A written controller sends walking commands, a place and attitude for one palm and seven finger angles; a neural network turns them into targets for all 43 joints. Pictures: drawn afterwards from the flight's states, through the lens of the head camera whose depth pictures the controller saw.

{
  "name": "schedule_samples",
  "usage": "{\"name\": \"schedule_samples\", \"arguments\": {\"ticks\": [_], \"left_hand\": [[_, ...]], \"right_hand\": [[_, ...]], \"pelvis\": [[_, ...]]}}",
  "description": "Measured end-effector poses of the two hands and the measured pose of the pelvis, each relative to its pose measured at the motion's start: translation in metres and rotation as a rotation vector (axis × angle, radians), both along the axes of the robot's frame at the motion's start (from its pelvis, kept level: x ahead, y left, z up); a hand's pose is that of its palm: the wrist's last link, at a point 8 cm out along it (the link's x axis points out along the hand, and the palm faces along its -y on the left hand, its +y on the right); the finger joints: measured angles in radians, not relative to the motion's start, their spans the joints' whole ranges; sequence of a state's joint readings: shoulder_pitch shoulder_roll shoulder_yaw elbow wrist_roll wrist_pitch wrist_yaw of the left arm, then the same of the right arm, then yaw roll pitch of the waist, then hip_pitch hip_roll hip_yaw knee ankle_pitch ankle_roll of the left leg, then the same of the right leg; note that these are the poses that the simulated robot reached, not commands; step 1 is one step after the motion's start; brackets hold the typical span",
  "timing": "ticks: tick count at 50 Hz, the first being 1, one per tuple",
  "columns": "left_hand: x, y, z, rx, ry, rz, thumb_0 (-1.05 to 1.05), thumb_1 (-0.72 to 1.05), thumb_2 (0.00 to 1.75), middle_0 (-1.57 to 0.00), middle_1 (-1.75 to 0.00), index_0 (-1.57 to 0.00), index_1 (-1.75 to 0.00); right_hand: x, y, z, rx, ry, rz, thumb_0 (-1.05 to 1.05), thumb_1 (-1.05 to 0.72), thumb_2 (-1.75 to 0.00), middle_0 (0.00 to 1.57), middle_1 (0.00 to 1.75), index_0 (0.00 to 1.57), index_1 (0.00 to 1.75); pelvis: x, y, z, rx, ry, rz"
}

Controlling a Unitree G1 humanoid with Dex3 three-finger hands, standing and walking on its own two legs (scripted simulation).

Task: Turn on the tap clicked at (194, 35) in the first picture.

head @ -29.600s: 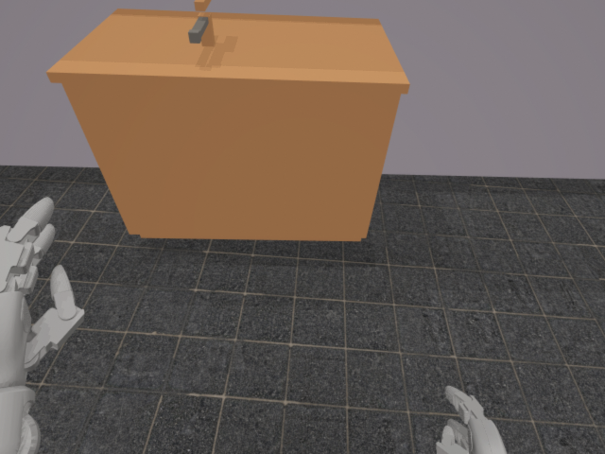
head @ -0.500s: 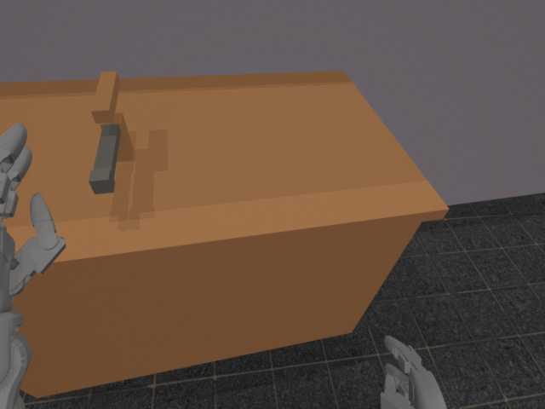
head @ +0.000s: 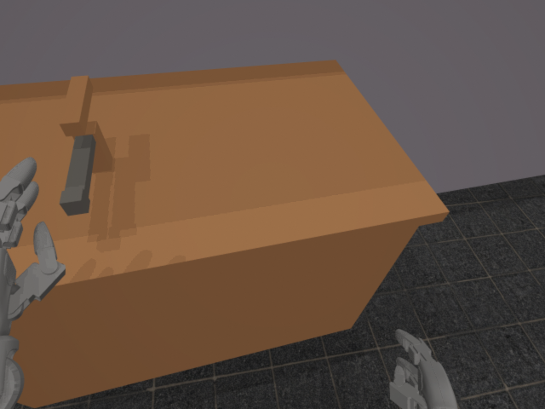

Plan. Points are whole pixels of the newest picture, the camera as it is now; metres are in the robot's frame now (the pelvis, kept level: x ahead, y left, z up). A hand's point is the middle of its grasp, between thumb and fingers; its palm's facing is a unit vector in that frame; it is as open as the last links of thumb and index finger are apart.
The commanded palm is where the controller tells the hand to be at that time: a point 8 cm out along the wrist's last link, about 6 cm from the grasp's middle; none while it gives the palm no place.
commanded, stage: come to a stop and stand still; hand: left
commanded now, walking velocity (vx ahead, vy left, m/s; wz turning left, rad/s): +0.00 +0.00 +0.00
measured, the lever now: (75, 202) +0.35 +0.33 +0.09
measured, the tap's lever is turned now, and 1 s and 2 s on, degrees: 0 0 0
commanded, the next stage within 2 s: look again from close up in 0.18 s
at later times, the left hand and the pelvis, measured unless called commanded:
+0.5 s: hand (60, 281) +0.20 +0.25 +0.15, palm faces +0.42 -0.84 -0.34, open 7.4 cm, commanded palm +0.15 +0.28 +0.17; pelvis -0.01 -0.01 +0.00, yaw +1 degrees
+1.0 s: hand (91, 304) +0.19 +0.22 +0.13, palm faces +0.37 -0.86 -0.35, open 7.4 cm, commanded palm +0.14 +0.27 +0.17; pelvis -0.02 -0.03 -0.01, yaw +3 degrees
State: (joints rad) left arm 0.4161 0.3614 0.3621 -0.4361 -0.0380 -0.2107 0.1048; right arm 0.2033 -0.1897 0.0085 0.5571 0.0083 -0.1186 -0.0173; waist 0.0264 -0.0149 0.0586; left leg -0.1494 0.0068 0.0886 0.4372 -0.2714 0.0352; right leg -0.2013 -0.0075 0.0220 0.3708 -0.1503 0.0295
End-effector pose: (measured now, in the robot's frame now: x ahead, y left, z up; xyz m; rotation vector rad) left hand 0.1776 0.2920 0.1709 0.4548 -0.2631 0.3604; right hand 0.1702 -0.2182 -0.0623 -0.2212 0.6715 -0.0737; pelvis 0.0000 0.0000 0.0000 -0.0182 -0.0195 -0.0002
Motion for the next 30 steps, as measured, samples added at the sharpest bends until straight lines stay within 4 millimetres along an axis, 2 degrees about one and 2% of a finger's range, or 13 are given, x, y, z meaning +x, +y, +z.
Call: {"name": "schedule_samples", "arguments": {"ticks": [5,15,24,30], "left_hand": [[0.0,-0.002,-0.012,-0.053,0.041,0.022,0.01,0.89,0.9,-0.21,-0.3,-0.21,-0.31],[-0.006,-0.007,0.007,-0.013,-0.029,0.005,0.01,0.89,0.9,-0.21,-0.3,-0.21,-0.31],[-0.013,-0.005,-0.005,-0.049,0.02,0.034,0.01,0.89,0.9,-0.21,-0.3,-0.21,-0.31],[-0.017,-0.009,-0.001,-0.042,0.005,0.03,0.01,0.89,0.9,-0.21,-0.3,-0.21,-0.31]], "right_hand": [[0.003,0.0,0.0,-0.006,0.008,0.009,0.01,-0.9,-0.9,0.2,0.3,0.2,0.3],[0.004,0.001,0.003,-0.004,0.0,0.015,0.01,-0.9,-0.9,0.2,0.3,0.2,0.3],[-0.004,-0.003,0.0,-0.004,0.018,0.006,0.01,-0.9,-0.9,0.2,0.3,0.2,0.3],[-0.009,-0.005,-0.002,-0.006,0.029,0.009,0.01,-0.9,-0.9,0.2,0.3,0.2,0.3]], "pelvis": [[0.0,-0.002,0.0,0.002,-0.004,0.005],[-0.002,-0.005,0.001,0.0,-0.008,0.012],[-0.005,-0.005,0.002,0.003,-0.012,0.018],[-0.008,-0.007,0.002,0.003,-0.016,0.023]]}}
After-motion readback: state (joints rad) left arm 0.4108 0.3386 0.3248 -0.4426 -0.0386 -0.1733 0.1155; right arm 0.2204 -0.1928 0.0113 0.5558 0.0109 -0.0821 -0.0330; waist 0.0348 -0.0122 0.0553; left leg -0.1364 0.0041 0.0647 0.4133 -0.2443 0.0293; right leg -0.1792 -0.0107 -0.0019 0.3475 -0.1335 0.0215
